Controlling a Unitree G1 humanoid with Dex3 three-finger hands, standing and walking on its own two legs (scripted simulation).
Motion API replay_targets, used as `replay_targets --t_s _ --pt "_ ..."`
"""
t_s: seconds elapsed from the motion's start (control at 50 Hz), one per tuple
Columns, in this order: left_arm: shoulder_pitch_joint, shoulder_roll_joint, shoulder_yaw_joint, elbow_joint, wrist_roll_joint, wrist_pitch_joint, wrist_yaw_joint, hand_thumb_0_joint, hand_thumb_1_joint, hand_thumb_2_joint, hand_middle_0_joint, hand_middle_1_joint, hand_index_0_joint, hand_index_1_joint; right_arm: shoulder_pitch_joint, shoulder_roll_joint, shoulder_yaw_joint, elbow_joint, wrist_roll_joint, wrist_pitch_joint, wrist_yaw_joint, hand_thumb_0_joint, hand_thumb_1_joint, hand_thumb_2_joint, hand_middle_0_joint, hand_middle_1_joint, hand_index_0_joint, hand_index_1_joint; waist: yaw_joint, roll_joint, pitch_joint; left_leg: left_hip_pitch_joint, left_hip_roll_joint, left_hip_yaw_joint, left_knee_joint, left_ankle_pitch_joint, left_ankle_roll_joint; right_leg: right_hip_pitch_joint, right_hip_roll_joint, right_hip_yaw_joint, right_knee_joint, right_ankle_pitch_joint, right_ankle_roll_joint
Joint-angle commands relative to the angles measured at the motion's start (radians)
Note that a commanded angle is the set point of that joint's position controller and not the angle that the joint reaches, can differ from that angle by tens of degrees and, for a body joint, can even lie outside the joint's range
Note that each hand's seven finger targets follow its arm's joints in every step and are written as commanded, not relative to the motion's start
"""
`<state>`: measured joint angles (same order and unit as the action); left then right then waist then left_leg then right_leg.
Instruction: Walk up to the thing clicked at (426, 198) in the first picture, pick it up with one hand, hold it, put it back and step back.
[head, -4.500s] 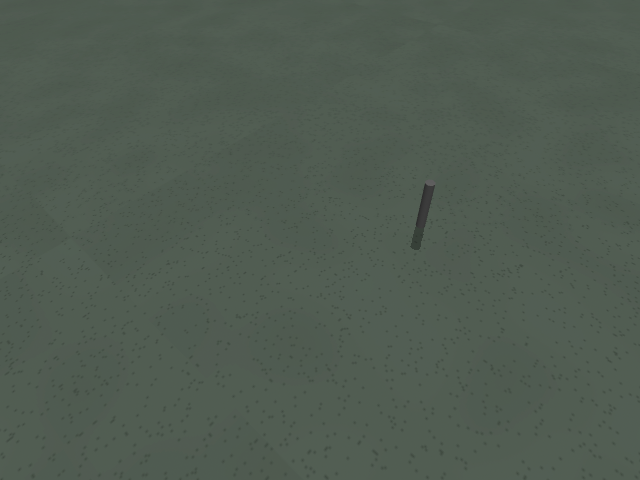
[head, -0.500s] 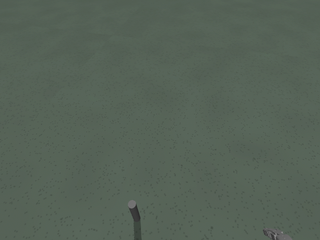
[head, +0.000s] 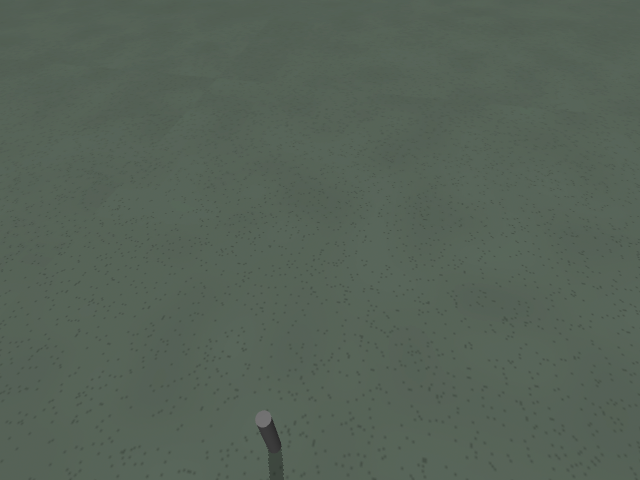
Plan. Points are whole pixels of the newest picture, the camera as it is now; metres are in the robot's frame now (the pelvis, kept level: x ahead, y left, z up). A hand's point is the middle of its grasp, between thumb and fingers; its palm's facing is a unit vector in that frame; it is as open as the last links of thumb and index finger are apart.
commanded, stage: walk up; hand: left
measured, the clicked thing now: (269, 433) +0.37 +0.18 -0.66
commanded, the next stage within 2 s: stand in 0.56 s
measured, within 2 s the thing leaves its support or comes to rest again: neither
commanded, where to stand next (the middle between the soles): +0.04 -0.02 m, yaw -1 degrees
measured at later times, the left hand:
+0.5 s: hand out of the picture +0.08 +0.26 -0.16, palm faces +0.01 -0.94 -0.33, open 7.4 cm
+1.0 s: hand out of the picture +0.08 +0.26 -0.16, palm faces -0.01 -0.94 -0.33, open 7.4 cm
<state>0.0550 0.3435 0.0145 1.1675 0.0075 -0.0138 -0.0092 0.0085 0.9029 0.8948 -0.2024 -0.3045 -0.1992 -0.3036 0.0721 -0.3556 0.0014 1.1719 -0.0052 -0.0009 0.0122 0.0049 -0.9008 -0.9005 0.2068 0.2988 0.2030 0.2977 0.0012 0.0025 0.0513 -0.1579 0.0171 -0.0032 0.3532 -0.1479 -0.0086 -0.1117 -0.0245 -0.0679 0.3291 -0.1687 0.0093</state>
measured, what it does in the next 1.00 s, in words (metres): stands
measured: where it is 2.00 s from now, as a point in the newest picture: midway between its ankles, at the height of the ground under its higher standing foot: outside the picture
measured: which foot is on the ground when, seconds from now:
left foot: down 0.00-1.00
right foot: down 0.00-1.00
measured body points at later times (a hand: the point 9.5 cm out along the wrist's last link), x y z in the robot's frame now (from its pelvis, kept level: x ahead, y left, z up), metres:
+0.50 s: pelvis +0.00 +0.01 +0.00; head +0.01 +0.01 +0.45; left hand +0.08 +0.31 -0.13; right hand +0.08 -0.29 -0.13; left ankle +0.03 +0.12 -0.75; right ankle +0.01 -0.12 -0.75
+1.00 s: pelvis +0.02 +0.00 +0.00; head +0.02 +0.01 +0.45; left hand +0.08 +0.30 -0.13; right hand +0.10 -0.30 -0.13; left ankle +0.03 +0.12 -0.75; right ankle +0.01 -0.12 -0.75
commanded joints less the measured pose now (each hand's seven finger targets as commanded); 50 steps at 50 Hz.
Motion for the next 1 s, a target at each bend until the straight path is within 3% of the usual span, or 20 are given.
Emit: replay_targets --t_s 0.0,0.14,0.26,0.42,0.5,0.66,0.98 --pt "-0.04 0.214 0.038 -0.049 -0.004 -0.021 0.013 0.0 0.9 0.9 -0.2 -0.3 -0.2 -0.3 -0.061 -0.204 -0.032 -0.058 0.002 -0.03 -0.012 0.0 -0.9 -0.9 0.2 0.3 0.2 0.3 0.007 0.016 -0.081 -0.011 0.11 -0.106 -0.082 0.06 0.027 0.03 -0.115 0.105 -0.068 0.028 -0.02" --pt "-0.05 0.207 0.038 -0.048 -0.001 -0.014 0.01 0.0 0.9 0.9 -0.2 -0.3 -0.2 -0.3 -0.049 -0.212 -0.034 -0.052 -0.001 -0.033 -0.017 0.0 -0.9 -0.9 0.2 0.3 0.2 0.3 -0.001 0.032 -0.08 -0.038 0.111 -0.111 -0.103 -0.005 0.029 0.039 -0.111 0.106 -0.062 0.023 -0.021" --pt "-0.047 0.205 0.038 -0.047 -0.003 -0.015 0.009 0.0 0.9 0.9 -0.2 -0.3 -0.2 -0.3 -0.034 -0.205 -0.033 -0.054 0.0 -0.033 -0.017 0.0 -0.9 -0.9 0.2 0.3 0.2 0.3 -0.003 0.011 -0.086 -0.019 0.109 -0.109 -0.09 0.038 0.027 0.038 -0.112 0.109 -0.072 0.03 -0.017" --pt "-0.043 0.206 0.039 -0.049 0.0 -0.015 0.01 0.0 0.9 0.9 -0.2 -0.3 -0.2 -0.3 -0.033 -0.206 -0.036 -0.058 -0.001 -0.03 -0.017 0.0 -0.9 -0.9 0.2 0.3 0.2 0.3 -0.007 -0.009 -0.082 -0.017 0.103 -0.111 -0.087 0.021 0.029 0.026 -0.113 0.107 -0.079 0.025 -0.016" --pt "-0.029 0.203 0.038 -0.049 -0.002 -0.017 0.01 0.0 0.9 0.9 -0.2 -0.3 -0.2 -0.3 -0.031 -0.199 -0.036 -0.06 0.001 -0.032 -0.017 0.0 -0.9 -0.9 0.2 0.3 0.2 0.3 -0.002 -0.012 -0.099 0.016 0.107 -0.105 -0.078 0.087 0.029 0.025 -0.116 0.103 -0.071 0.054 -0.015" --pt "-0.006 0.21 0.029 -0.058 0.003 -0.018 0.014 0.0 0.9 0.9 -0.2 -0.3 -0.2 -0.3 -0.032 -0.2 -0.034 -0.077 -0.006 -0.029 -0.016 0.0 -0.9 -0.9 0.2 0.3 0.2 0.3 -0.007 0.003 -0.065 0.012 0.108 -0.107 -0.088 0.065 0.022 0.003 -0.123 0.104 -0.077 0.022 -0.015" --pt "0.022 0.214 0.027 -0.071 0.003 -0.018 0.014 0.0 0.9 0.9 -0.2 -0.3 -0.2 -0.3 -0.028 -0.205 -0.028 -0.084 -0.004 -0.03 -0.018 0.0 -0.9 -0.9 0.2 0.3 0.2 0.3 0.0 0.01 -0.086 0.024 0.113 -0.104 -0.08 0.123 0.022 0.038 -0.127 0.103 -0.07 0.077 -0.015"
